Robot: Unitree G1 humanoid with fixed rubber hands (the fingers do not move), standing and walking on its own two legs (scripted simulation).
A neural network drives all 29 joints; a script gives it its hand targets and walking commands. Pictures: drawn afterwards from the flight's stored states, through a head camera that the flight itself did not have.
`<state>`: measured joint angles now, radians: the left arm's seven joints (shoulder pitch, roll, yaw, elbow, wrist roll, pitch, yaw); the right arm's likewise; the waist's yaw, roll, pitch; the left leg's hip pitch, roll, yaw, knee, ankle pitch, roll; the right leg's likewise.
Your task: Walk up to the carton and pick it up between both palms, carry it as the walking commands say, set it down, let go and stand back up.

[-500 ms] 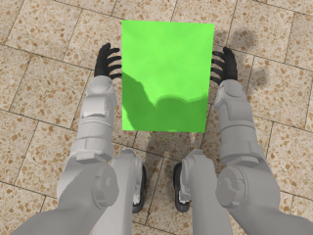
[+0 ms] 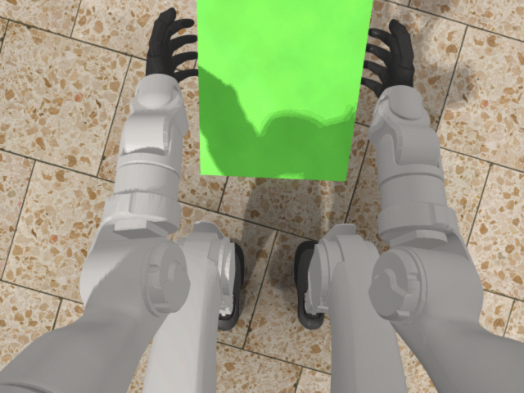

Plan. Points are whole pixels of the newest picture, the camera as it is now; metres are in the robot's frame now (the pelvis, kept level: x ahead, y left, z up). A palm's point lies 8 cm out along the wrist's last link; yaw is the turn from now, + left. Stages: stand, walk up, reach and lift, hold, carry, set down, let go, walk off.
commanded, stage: set down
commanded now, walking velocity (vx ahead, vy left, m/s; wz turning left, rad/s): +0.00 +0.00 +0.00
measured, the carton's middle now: (276, 82) +0.54 +0.00 -0.20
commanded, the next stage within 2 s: none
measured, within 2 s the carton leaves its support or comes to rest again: neither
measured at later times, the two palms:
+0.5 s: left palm (180, 84) +0.53 +0.15 -0.19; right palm (370, 92) +0.53 -0.15 -0.19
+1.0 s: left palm (190, 81) +0.56 +0.15 -0.25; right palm (367, 86) +0.55 -0.16 -0.24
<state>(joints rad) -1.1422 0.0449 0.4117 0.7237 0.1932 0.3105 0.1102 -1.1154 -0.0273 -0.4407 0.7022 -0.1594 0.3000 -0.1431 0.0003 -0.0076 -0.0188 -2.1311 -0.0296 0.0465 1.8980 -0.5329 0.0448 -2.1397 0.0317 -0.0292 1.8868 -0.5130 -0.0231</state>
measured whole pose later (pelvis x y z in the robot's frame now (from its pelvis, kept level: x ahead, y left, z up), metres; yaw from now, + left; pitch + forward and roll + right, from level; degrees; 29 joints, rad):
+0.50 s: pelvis +0.00 +0.00 -0.05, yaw +0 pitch +42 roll +0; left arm -1.29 0.16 0.32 0.81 0.08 0.27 0.12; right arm -1.26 -0.12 -0.37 0.79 -0.06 0.25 -0.15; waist -0.01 -0.01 0.17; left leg -2.25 -0.03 0.05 2.08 -0.57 0.05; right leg -2.25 0.03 -0.04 2.07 -0.55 -0.02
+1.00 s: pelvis +0.00 +0.00 -0.09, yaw +0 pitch +36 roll -1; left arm -1.46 0.25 0.25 0.96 0.00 0.23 0.07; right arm -1.44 -0.24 -0.32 0.96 0.02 0.22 -0.10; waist -0.01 -0.01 0.36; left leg -2.27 -0.04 0.04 2.25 -0.60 0.04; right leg -2.27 0.05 -0.04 2.23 -0.59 -0.02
